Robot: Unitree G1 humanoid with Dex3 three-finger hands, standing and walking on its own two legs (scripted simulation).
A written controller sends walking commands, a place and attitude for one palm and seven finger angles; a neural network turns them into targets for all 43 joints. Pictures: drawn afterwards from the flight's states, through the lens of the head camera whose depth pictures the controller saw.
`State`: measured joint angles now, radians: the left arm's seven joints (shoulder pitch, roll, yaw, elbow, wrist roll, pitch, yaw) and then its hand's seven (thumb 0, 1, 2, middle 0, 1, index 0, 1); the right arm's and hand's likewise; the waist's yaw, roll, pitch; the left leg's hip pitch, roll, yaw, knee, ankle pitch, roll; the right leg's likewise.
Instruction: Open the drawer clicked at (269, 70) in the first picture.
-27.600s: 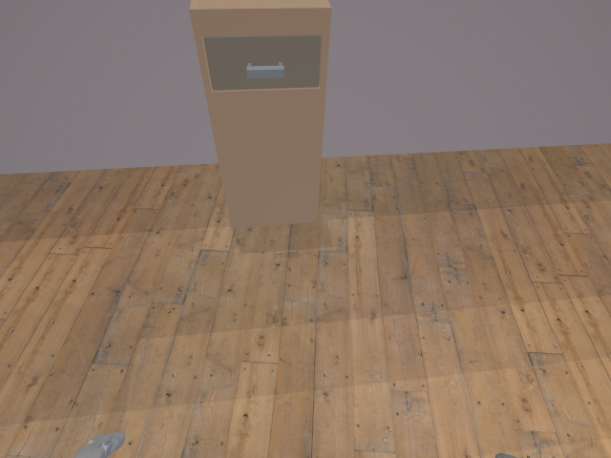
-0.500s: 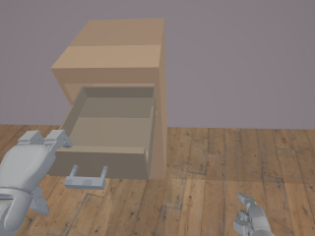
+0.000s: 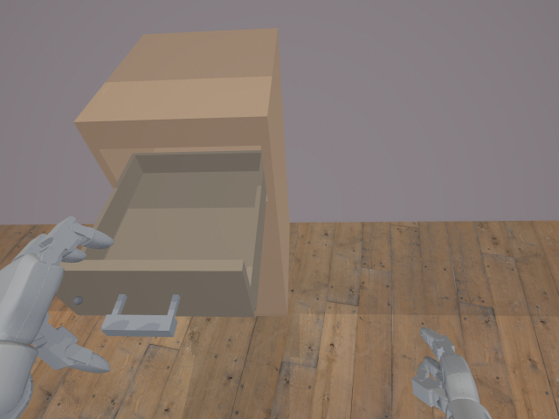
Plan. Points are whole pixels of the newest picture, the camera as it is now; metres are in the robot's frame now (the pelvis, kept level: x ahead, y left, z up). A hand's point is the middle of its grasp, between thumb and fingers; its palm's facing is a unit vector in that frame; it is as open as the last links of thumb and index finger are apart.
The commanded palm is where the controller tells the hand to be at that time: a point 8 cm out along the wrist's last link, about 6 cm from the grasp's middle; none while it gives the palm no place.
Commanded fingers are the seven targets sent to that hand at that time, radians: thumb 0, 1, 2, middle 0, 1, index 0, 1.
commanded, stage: draw the hand back to the body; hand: left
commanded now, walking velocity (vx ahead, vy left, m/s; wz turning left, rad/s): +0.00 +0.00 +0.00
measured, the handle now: (144, 312) +0.26 +0.28 -0.04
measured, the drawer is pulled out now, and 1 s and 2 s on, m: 0.30 0.30 0.30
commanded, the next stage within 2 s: step back with the hand held close in 0.92 s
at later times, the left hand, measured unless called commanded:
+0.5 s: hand (93, 277) +0.21 +0.24 +0.16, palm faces +0.40 -0.81 -0.42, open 10.5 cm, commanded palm +0.15 +0.28 +0.18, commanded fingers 0.00 0.55 0.75 -0.22 -0.52 -0.22 -0.52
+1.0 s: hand (87, 295) +0.19 +0.24 +0.16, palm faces +0.41 -0.82 -0.39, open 7.5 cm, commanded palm +0.13 +0.27 +0.18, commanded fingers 0.00 0.90 0.90 -0.20 -0.30 -0.20 -0.30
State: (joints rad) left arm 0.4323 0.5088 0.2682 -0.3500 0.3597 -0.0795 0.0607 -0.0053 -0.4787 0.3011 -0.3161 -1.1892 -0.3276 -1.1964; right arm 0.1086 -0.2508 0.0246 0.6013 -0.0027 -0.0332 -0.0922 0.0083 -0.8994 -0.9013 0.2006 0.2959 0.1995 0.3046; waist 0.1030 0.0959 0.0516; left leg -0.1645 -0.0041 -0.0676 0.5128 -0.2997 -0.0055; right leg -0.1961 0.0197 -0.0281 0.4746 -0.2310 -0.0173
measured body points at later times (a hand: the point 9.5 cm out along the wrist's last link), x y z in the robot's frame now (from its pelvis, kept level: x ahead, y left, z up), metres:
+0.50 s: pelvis +0.02 +0.00 +0.01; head +0.01 -0.02 +0.46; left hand +0.18 +0.28 +0.19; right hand +0.21 -0.22 -0.08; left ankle -0.01 +0.13 -0.74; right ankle +0.02 -0.11 -0.74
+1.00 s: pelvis +0.00 -0.01 +0.01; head -0.02 -0.03 +0.46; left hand +0.16 +0.28 +0.19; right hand +0.20 -0.21 -0.07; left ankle -0.01 +0.13 -0.74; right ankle +0.02 -0.11 -0.74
